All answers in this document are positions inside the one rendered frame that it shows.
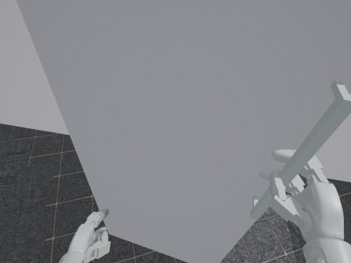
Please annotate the robot left hand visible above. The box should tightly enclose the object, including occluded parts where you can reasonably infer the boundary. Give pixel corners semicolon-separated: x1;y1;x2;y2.
68;208;111;263

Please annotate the robot right hand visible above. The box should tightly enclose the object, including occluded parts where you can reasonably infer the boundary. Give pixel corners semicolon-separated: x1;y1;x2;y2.
259;150;344;243

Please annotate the handle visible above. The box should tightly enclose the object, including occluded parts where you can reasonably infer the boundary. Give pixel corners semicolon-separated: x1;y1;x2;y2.
250;80;351;220

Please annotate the left robot forearm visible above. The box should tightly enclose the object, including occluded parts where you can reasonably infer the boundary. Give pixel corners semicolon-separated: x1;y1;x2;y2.
59;251;87;263

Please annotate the fridge door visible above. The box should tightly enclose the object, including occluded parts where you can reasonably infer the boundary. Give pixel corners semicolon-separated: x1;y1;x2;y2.
16;0;351;263

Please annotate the right robot forearm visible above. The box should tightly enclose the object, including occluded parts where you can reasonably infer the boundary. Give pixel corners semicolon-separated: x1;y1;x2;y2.
302;237;351;263

